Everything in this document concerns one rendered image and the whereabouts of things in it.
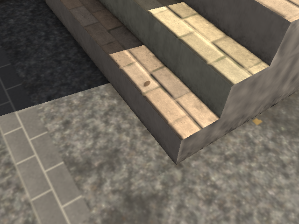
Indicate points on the stairs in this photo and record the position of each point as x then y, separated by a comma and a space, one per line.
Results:
191, 70

